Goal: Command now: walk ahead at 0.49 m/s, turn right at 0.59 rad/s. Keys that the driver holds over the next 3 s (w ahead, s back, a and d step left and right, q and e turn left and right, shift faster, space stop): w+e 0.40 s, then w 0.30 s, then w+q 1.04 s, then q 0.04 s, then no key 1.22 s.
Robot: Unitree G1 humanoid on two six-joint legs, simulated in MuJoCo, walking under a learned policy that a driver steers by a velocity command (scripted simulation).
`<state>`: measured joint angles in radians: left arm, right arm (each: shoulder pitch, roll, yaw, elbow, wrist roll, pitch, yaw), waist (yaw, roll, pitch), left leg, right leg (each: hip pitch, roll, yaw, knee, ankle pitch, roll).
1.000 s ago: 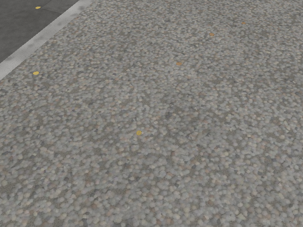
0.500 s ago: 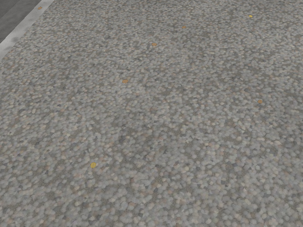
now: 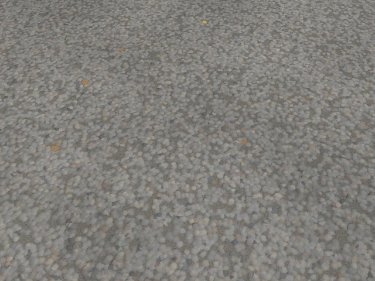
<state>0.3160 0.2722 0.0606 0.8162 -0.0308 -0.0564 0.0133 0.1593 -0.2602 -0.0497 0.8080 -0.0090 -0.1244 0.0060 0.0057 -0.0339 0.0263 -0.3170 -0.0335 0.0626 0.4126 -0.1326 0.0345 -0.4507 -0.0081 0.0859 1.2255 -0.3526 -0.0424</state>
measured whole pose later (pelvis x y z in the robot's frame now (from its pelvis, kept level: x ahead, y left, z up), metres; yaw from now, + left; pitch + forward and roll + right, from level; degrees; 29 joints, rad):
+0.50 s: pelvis +0.26 -0.09 -0.01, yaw -17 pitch +2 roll +1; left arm 0.20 0.28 0.06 0.65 -0.01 -0.06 -0.04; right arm 0.22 -0.30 -0.05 0.82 0.02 -0.11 0.01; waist -0.02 0.01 0.05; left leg -0.40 0.08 -0.01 1.23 -0.39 0.01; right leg -0.42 0.06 -0.03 0.57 -0.19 -0.09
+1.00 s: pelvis +0.56 -0.13 -0.02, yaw -14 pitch +3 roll +0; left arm 0.34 0.29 0.06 0.80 0.00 -0.07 0.01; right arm 0.11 -0.28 -0.05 0.72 0.02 -0.09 0.06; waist 0.02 0.00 0.02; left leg -0.51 -0.05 0.04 0.61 -0.14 0.10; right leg -0.15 0.02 0.02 0.94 -0.46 -0.01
